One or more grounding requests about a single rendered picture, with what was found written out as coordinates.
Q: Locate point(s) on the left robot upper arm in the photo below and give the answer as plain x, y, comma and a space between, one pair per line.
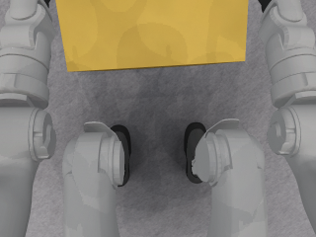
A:
27, 137

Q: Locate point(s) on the robot left forearm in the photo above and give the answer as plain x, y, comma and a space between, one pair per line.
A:
25, 55

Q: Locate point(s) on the left robot thigh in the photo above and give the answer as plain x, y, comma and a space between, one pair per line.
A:
90, 189

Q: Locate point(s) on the right robot shin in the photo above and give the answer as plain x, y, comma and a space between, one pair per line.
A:
229, 123

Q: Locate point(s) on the carton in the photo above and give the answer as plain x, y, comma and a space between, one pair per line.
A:
111, 35

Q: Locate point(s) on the robot right forearm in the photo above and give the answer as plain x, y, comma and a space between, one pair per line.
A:
290, 52

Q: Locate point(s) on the right robot upper arm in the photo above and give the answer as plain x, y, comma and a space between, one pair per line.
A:
292, 134

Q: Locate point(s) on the robot right hand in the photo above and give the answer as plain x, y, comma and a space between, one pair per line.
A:
264, 4

